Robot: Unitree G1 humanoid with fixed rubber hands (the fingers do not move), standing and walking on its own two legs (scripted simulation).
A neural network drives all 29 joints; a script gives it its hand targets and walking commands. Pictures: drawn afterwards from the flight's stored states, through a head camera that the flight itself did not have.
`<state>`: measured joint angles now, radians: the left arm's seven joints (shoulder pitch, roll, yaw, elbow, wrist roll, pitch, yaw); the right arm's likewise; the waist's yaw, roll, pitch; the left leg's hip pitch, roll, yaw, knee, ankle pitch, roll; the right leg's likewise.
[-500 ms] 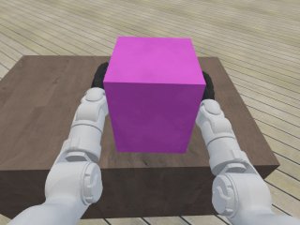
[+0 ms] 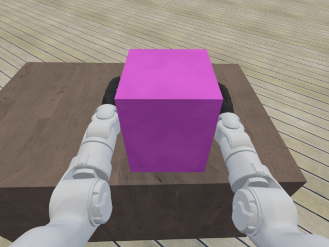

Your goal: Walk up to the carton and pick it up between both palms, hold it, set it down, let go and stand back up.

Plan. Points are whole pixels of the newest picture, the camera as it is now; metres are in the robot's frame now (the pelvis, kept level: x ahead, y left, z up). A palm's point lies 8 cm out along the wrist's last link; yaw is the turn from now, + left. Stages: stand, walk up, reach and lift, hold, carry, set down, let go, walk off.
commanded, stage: set down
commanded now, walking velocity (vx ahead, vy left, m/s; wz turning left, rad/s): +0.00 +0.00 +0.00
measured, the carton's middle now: (167, 112) +0.43 -0.01 +0.12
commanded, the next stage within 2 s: none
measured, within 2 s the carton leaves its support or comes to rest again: neither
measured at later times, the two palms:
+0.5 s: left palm (111, 105) +0.46 +0.14 +0.13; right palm (220, 109) +0.44 -0.15 +0.13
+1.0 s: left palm (111, 111) +0.46 +0.15 +0.10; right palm (216, 115) +0.44 -0.14 +0.11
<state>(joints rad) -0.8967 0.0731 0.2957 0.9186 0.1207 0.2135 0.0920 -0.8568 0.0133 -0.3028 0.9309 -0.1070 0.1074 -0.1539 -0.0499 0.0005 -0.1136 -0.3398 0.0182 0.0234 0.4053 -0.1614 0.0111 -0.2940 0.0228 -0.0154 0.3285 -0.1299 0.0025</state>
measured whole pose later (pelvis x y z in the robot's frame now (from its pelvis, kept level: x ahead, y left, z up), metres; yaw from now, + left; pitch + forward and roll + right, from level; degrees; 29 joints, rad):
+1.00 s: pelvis +0.03 +0.00 +0.00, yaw +0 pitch +7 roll -1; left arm -0.90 0.07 0.39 1.07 0.12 0.03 0.05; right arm -0.85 0.10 -0.51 0.95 -0.35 0.00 -0.12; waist -0.05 0.00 -0.10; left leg -0.34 0.01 0.02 0.40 -0.19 0.01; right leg -0.29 0.02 -0.02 0.33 -0.16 0.00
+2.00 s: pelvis +0.06 +0.01 +0.00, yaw +0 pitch +11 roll -1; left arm -0.90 0.07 0.42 1.15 0.17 -0.14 0.01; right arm -0.79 0.16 -0.64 0.94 -0.50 -0.19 -0.11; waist -0.05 0.00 -0.04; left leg -0.36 0.01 0.02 0.40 -0.23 0.01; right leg -0.31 0.02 -0.02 0.33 -0.19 0.00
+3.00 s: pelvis +0.05 +0.01 -0.01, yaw +0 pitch +20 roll -1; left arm -0.90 0.07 0.37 1.24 0.18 -0.28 0.08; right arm -0.80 0.07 -0.60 1.15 -0.31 -0.33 -0.13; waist -0.05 0.00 -0.16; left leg -0.55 0.01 0.02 0.43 -0.21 0.01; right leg -0.50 0.02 -0.02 0.34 -0.18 0.00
